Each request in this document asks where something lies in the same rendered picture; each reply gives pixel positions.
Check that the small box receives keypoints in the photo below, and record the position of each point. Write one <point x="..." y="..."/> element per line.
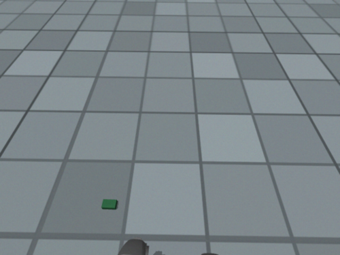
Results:
<point x="109" y="204"/>

